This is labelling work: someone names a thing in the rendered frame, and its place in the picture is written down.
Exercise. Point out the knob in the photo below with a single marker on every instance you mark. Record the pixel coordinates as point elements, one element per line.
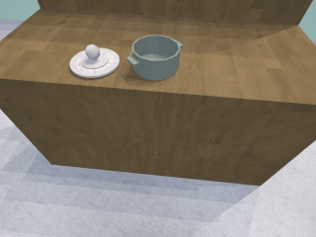
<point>92,51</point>

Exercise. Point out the pot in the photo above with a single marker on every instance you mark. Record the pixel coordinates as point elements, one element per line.
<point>155,57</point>

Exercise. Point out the lid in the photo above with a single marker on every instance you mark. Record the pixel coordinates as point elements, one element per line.
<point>83,66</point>

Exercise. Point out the table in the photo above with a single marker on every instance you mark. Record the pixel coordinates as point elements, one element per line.
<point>241,105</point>

